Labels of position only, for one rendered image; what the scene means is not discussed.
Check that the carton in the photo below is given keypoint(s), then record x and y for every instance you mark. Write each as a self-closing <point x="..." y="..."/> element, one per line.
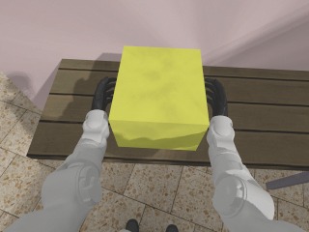
<point x="159" y="100"/>

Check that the robot left hand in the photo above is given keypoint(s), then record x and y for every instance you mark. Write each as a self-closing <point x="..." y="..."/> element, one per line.
<point x="100" y="98"/>

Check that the left robot foot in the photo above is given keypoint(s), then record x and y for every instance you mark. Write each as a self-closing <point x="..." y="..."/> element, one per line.
<point x="132" y="225"/>

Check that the robot right hand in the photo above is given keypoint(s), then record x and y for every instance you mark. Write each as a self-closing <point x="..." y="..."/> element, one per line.
<point x="218" y="103"/>

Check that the robot left upper arm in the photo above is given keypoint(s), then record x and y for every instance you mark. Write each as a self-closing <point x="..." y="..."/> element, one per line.
<point x="68" y="196"/>

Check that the table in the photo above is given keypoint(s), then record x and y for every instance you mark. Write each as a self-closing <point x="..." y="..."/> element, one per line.
<point x="269" y="110"/>

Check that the robot right upper arm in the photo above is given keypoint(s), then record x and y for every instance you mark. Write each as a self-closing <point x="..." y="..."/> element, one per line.
<point x="244" y="207"/>

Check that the robot left forearm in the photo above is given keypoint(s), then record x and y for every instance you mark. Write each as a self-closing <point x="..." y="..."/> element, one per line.
<point x="92" y="145"/>

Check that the robot right forearm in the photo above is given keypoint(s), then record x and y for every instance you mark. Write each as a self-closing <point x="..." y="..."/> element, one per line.
<point x="223" y="154"/>

